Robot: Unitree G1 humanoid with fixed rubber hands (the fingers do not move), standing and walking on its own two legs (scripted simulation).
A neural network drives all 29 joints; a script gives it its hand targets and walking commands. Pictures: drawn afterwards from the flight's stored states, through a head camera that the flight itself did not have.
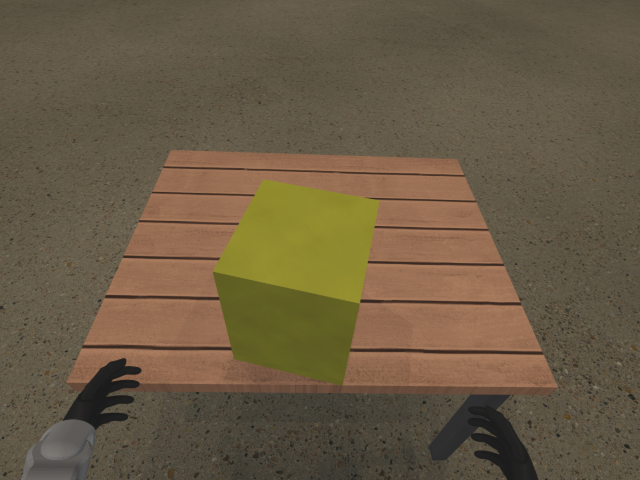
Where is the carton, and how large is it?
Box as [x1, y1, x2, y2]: [213, 179, 379, 385]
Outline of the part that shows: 263,179 213,270 233,356 236,359 342,385 379,200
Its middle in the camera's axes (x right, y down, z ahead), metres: -0.03 +0.07 +0.67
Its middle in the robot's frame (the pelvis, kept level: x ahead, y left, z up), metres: +0.44 +0.02 -0.06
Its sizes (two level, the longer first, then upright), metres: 0.210 0.200 0.250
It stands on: a table, 0.58 m high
